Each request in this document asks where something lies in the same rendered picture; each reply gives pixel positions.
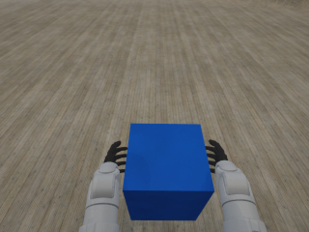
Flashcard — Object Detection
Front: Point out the left robot hand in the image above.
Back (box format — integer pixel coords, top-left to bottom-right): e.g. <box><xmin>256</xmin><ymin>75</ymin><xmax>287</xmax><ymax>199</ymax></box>
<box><xmin>103</xmin><ymin>140</ymin><xmax>127</xmax><ymax>173</ymax></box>

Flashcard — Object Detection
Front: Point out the right robot hand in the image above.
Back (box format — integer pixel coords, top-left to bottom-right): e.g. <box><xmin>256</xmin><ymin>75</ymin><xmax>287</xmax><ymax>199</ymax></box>
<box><xmin>205</xmin><ymin>139</ymin><xmax>228</xmax><ymax>173</ymax></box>

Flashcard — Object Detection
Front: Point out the left robot forearm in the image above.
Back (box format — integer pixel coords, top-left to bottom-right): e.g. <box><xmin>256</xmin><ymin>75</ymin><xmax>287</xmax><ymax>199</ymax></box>
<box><xmin>78</xmin><ymin>161</ymin><xmax>121</xmax><ymax>232</ymax></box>

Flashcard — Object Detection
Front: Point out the right robot forearm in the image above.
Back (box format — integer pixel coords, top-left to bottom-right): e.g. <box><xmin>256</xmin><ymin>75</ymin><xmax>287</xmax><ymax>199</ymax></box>
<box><xmin>214</xmin><ymin>160</ymin><xmax>267</xmax><ymax>232</ymax></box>

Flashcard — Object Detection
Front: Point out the carton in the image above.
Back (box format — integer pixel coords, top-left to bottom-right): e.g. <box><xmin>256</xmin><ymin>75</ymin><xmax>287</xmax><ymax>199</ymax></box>
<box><xmin>123</xmin><ymin>123</ymin><xmax>215</xmax><ymax>221</ymax></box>

